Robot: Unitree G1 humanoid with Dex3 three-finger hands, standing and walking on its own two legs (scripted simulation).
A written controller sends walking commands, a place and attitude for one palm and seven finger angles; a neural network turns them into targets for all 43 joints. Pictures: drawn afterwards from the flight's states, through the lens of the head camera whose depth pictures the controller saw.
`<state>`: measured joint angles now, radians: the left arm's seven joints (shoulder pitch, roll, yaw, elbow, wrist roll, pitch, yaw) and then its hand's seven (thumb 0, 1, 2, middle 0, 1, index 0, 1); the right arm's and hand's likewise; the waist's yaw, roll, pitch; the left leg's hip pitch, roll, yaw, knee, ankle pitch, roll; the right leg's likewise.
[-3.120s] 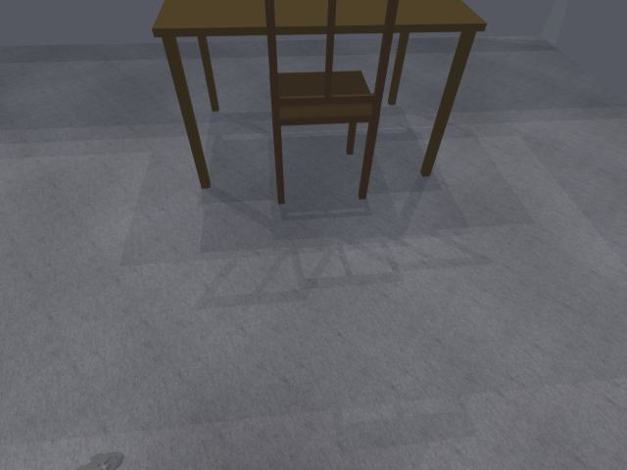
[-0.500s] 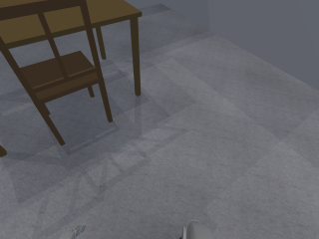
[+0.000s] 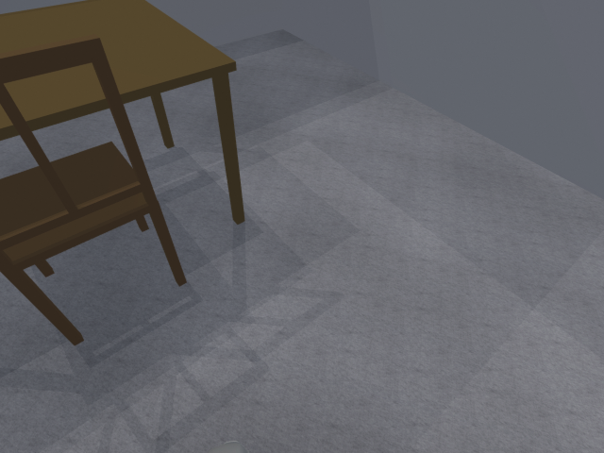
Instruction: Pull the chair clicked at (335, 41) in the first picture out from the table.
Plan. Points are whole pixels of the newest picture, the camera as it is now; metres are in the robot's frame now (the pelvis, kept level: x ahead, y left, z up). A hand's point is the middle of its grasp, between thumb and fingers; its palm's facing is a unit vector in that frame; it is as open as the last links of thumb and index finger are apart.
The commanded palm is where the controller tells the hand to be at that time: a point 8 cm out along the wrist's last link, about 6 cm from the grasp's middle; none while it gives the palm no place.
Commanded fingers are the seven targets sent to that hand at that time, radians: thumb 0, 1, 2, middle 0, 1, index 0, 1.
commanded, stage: walk to a spot facing it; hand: left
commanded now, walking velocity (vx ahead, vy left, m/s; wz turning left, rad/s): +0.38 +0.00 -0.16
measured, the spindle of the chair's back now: (39, 155) +0.70 +0.65 -0.06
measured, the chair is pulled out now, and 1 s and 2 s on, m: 0.00 0.00 0.00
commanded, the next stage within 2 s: turn to face it in 0.40 s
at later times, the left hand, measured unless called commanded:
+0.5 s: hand (201, 364) +0.29 +0.19 -0.17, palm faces -0.16 -0.97 -0.18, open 7.3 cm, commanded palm none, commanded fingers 0.00 0.90 0.90 -0.20 -0.30 -0.20 -0.30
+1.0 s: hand (245, 301) +0.42 +0.14 -0.17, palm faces +0.01 -0.99 -0.16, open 7.3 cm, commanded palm none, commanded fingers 0.00 0.90 0.90 -0.20 -0.30 -0.20 -0.30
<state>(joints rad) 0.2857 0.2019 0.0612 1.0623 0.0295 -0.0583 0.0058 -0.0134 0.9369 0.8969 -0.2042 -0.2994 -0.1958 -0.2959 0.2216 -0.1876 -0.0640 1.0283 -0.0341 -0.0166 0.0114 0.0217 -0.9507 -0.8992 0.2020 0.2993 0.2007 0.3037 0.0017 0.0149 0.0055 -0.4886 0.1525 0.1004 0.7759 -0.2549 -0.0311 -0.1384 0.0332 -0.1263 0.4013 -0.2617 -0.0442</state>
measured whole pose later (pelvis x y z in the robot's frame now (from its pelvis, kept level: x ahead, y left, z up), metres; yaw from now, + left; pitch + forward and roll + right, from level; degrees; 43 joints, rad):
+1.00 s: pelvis +0.29 -0.02 -0.01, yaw +0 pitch -1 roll -1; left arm 0.11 0.15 0.04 0.95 0.03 0.00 0.03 0.00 0.92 0.90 -0.21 -0.30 -0.20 -0.30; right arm 0.21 -0.17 -0.06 0.97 -0.03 0.06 0.01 0.00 -0.91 -0.90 0.20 0.30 0.20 0.30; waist -0.02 -0.02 0.04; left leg -0.43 0.11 0.13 0.87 -0.42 -0.04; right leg -0.29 -0.11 -0.35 0.54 -0.22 -0.05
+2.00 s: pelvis +0.27 -0.04 -0.01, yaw +32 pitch +0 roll +0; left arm 0.25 0.26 0.06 0.95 0.02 0.05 0.02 0.01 0.91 0.90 -0.21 -0.30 -0.20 -0.30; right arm 0.10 -0.23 -0.05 0.92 -0.02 0.04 0.02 0.01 -0.91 -0.90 0.20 0.30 0.20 0.30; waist 0.03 -0.05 0.10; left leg -0.26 0.01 0.08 0.60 -0.34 0.02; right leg -0.35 -0.17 -0.17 0.80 -0.48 0.06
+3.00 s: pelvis +0.37 +0.10 -0.01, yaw +41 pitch -1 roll +1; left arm 0.39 0.15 0.05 1.15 0.03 -0.01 0.00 0.01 0.91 0.90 -0.20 -0.30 -0.19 -0.30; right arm 0.17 -0.14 -0.05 1.01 -0.02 -0.07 -0.02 -0.01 -0.94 -0.90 0.20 0.30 0.20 0.30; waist 0.03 -0.04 0.06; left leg -0.24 0.01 0.17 0.52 -0.27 0.04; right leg -0.39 -0.10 -0.06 1.14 -0.40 -0.02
